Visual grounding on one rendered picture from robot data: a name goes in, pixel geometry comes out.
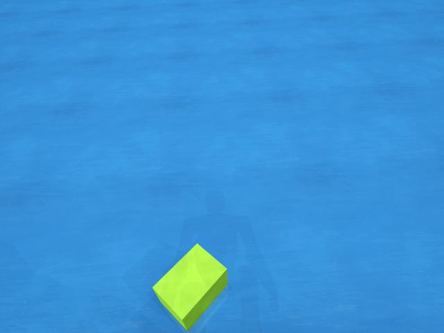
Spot carton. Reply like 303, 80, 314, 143
152, 244, 228, 331

